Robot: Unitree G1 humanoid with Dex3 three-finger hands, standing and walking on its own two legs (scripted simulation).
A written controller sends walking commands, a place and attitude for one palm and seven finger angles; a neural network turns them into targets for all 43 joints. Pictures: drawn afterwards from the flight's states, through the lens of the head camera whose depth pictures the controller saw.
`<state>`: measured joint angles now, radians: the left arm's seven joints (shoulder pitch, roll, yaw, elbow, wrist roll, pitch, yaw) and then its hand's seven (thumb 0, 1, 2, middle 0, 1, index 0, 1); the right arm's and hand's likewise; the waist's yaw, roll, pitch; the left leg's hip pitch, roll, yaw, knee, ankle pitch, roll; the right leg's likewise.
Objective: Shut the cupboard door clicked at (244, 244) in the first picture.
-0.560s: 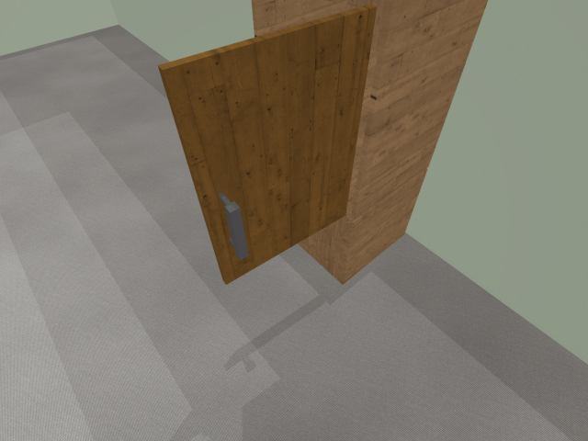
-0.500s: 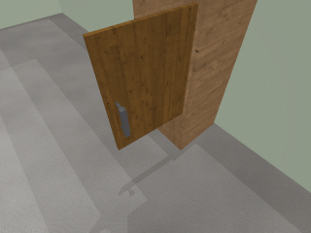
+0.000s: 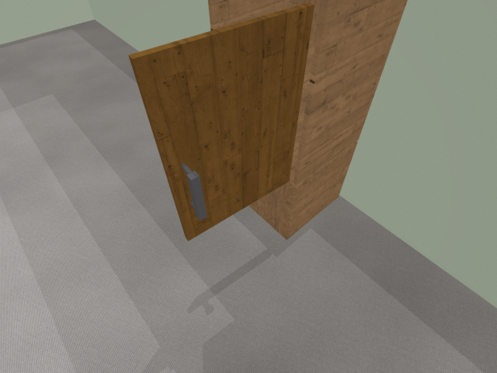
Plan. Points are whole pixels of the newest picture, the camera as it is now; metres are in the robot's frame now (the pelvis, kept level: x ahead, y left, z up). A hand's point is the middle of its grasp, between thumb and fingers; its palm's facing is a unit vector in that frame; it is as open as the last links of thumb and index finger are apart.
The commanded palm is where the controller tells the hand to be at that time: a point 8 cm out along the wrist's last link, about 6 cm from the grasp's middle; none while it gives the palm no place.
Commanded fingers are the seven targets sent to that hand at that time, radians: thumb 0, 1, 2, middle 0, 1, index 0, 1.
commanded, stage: look at it before walking up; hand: left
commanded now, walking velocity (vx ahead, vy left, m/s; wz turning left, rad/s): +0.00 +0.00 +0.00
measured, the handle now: (193, 192) +0.55 +0.17 -0.12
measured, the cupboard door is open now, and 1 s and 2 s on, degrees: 85 85 85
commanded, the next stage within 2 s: walk to a spot facing it in 0.28 s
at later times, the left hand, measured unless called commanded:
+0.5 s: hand out of the picture +0.06 +0.22 -0.17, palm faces -0.01 -0.96 -0.29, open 7.3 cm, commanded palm none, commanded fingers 0.00 0.90 0.90 -0.20 -0.30 -0.20 -0.30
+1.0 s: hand out of the picture +0.08 +0.15 -0.18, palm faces -0.22 -0.93 -0.29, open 7.3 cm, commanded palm none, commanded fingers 0.00 0.90 0.90 -0.20 -0.30 -0.20 -0.30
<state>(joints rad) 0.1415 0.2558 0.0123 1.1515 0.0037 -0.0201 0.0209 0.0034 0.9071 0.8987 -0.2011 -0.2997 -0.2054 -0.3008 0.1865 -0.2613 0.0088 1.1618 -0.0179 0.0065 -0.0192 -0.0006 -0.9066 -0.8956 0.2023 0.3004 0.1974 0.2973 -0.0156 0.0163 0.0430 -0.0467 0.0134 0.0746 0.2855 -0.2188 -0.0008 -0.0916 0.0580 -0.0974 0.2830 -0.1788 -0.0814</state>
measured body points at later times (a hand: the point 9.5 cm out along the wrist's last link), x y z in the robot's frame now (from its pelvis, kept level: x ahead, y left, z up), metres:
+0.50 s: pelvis +0.00 +0.01 +0.00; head +0.02 +0.00 +0.45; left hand +0.06 +0.27 -0.15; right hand +0.04 -0.26 -0.15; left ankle -0.04 +0.11 -0.75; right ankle -0.01 -0.06 -0.75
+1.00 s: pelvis -0.02 -0.05 -0.02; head +0.04 -0.08 +0.43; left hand +0.09 +0.19 -0.16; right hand +0.00 -0.31 -0.18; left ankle -0.03 +0.11 -0.67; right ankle -0.03 -0.13 -0.75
